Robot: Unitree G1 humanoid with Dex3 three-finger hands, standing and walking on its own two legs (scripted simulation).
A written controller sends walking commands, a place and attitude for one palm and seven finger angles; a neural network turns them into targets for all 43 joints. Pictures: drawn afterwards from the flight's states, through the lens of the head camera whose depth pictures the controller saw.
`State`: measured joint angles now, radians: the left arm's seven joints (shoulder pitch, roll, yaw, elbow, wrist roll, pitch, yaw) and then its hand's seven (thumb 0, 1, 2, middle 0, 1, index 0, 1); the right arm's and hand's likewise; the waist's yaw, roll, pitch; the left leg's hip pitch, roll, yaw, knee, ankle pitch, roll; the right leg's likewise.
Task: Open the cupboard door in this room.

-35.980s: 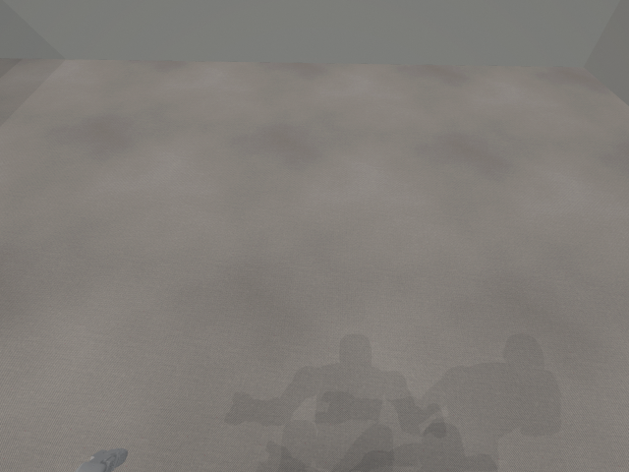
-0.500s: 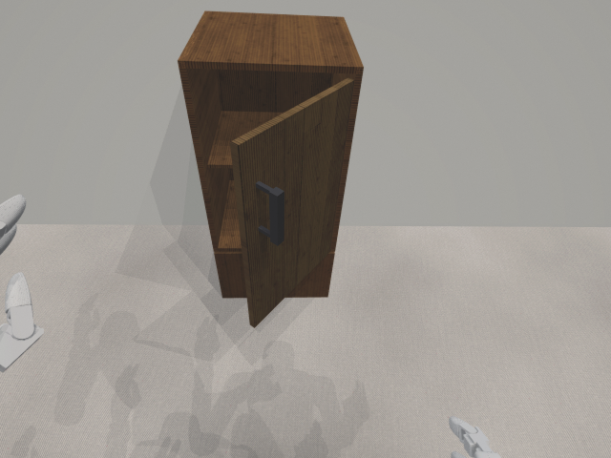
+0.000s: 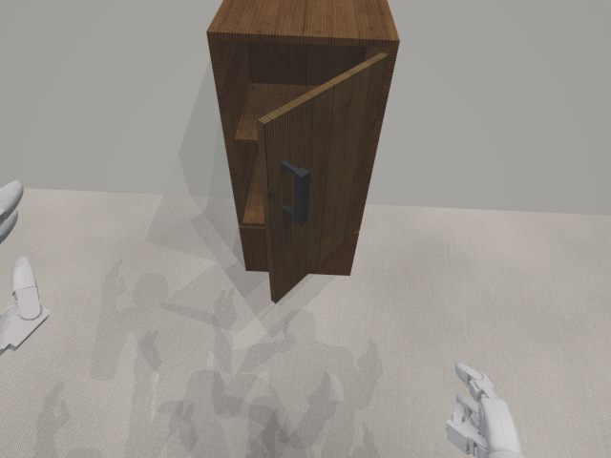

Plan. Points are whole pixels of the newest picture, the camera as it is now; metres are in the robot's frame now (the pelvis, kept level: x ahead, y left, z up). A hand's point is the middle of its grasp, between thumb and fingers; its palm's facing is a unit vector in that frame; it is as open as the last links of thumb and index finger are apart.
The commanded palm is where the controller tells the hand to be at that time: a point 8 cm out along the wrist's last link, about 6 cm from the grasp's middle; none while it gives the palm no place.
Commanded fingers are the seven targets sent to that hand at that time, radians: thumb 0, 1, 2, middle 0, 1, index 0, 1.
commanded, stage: let the arm hang, fingers relaxed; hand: left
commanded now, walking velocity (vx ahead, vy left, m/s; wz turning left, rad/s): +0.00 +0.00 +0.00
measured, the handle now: (293, 193) +0.60 +0.06 -0.04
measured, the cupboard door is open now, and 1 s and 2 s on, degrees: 50 50 50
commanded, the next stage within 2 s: look to check the result in 1.08 s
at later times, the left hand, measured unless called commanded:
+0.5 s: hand out of the picture -0.09 +0.21 -0.17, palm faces +0.08 -0.98 -0.21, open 7.1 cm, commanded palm none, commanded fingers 0.00 0.90 0.90 -0.20 -0.30 -0.20 -0.30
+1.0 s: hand out of the picture -0.03 +0.20 -0.17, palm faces +0.07 -0.98 -0.17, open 7.3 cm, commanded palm none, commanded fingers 0.00 0.90 0.90 -0.20 -0.30 -0.20 -0.30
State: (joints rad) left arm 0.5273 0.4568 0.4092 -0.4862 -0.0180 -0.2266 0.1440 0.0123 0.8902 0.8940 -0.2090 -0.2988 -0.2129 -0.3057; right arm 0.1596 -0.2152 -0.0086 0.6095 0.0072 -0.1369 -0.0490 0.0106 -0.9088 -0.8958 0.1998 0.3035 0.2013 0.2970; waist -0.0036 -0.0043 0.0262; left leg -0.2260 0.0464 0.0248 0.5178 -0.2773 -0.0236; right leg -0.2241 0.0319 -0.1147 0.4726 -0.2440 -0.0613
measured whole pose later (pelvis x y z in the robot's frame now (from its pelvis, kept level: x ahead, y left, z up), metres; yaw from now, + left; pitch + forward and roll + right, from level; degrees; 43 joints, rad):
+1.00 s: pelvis -0.02 +0.03 +0.00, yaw +1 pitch -1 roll +0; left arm 0.27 0.13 0.02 1.13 0.01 0.00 0.03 0.01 0.93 0.89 -0.20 -0.30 -0.20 -0.30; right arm 0.32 -0.10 0.00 1.12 -0.02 0.01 -0.03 0.00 -0.91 -0.90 0.20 0.30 0.20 0.30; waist 0.00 0.00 0.03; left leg -0.22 -0.03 0.03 0.43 -0.20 0.03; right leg -0.24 -0.04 -0.11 0.44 -0.20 -0.01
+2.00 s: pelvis +0.01 +0.03 +0.00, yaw -3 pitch -1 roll +0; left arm 0.27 0.14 0.05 1.12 0.02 0.04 0.01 0.00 0.91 0.89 -0.20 -0.30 -0.20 -0.30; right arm 0.26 -0.13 -0.02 1.12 -0.02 0.02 -0.06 0.00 -0.91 -0.90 0.20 0.30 0.20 0.30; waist 0.01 -0.01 0.07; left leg -0.16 0.00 0.10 0.47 -0.30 0.03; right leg -0.22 -0.01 -0.03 0.51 -0.27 -0.02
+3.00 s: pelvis +0.06 +0.03 +0.00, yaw -36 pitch +1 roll -2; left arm 0.17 0.28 0.10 0.92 0.02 0.06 -0.04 0.00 0.91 0.89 -0.19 -0.30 -0.20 -0.30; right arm 0.24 -0.19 -0.02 0.90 -0.03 0.01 -0.04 0.00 -0.91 -0.90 0.20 0.30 0.20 0.30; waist 0.01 -0.02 0.11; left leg -0.20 0.10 0.14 0.49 -0.30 0.00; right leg -0.48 -0.04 -0.02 0.98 -0.42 0.05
